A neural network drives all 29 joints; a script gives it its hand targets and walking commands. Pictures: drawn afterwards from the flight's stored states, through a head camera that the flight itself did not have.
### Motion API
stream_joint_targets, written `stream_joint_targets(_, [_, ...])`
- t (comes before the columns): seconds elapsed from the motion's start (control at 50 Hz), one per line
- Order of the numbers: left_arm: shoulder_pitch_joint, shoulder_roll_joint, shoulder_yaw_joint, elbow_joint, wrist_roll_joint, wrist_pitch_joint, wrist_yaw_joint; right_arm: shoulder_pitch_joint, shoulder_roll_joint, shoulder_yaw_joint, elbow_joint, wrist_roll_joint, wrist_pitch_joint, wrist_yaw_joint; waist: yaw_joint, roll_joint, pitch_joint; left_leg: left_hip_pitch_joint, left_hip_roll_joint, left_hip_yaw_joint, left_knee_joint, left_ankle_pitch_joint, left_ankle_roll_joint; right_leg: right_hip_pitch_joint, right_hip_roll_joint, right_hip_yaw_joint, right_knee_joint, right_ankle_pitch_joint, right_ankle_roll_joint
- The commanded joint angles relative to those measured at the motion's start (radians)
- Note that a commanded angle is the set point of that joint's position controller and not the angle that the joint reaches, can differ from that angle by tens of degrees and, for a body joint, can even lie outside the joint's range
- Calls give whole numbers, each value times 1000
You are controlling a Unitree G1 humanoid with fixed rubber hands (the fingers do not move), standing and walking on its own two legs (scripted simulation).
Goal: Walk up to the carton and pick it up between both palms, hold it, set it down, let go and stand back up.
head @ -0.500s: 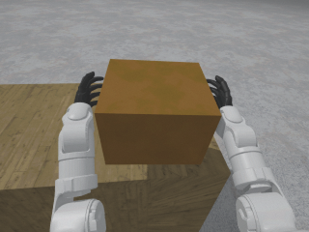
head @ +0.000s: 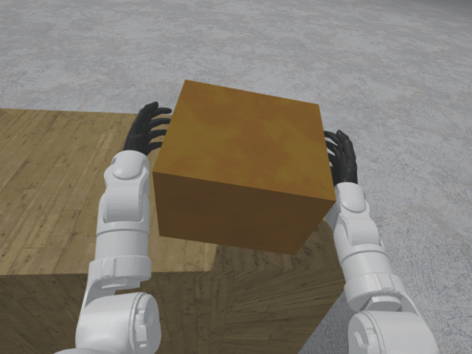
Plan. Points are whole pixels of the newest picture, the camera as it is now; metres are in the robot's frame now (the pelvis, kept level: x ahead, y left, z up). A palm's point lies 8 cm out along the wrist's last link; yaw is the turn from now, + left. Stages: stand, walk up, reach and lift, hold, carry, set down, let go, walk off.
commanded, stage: set down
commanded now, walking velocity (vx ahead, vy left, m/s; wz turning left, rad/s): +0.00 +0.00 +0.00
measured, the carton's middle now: (240, 168) +0.39 +0.00 +0.13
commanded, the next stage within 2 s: none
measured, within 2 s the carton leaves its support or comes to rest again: neither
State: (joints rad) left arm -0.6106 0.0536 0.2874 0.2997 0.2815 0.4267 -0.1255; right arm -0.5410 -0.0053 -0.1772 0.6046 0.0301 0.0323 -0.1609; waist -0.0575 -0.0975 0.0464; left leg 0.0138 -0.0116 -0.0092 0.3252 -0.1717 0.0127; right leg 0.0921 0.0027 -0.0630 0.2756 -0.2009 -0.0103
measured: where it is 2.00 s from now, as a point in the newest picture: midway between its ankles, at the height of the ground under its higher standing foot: outside the picture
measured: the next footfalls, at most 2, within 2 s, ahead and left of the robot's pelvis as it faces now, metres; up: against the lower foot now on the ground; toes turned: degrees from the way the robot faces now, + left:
none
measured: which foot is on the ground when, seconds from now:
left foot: down 0.00-1.00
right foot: down 0.00-1.00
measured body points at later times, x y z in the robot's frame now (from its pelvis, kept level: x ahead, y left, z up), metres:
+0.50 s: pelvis +0.02 +0.01 +0.00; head -0.02 +0.05 +0.45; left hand +0.42 +0.17 +0.17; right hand +0.38 -0.17 +0.15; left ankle +0.02 +0.11 -0.75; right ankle -0.02 -0.11 -0.75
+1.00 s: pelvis +0.01 +0.02 +0.00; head +0.00 +0.06 +0.45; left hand +0.45 +0.17 +0.15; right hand +0.39 -0.17 +0.13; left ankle +0.02 +0.11 -0.75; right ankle -0.02 -0.11 -0.75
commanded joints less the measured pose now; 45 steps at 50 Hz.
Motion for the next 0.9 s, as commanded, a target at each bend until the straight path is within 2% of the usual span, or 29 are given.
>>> stream_joint_targets(0.0, [-598, -498, -427, -79, -107, -41, -103, -852, 389, 388, -356, 27, -132, 108, -12, 130, -381, 134, -8, 76, -10, 310, -50, 2, 25, -70, -23, 275, 48])
stream_joint_targets(0.12, [-597, -493, -434, -71, -110, -63, -93, -819, 398, 402, -333, 39, -131, 100, -11, 141, -402, 147, -12, 69, 5, 369, -61, 19, 24, -59, -16, 346, 55])
stream_joint_targets(0.34, [-611, -482, -401, 5, -103, -98, -108, -792, 406, 367, -284, 24, -128, 90, -23, 143, -394, 159, -12, 70, 18, 433, -78, 34, 29, -58, -16, 398, 60])
stream_joint_targets(0.48, [-660, -488, -390, 71, -113, -138, -112, -817, 420, 338, -256, -3, -137, 89, -23, 144, -411, 163, -8, 73, 21, 449, -86, 26, 30, -56, -20, 391, 57])
stream_joint_targets(0.88, [-789, -453, -275, 315, -93, -235, -130, -873, 458, 182, -111, -123, -163, 99, -6, 149, -438, 112, 2, 107, 3, 385, -81, 16, 20, -45, -28, 324, 50])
